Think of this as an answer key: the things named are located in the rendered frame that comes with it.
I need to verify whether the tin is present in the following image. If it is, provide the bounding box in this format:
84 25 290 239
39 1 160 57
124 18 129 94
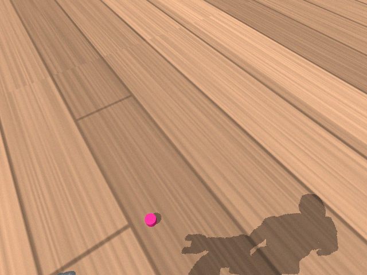
145 213 157 227

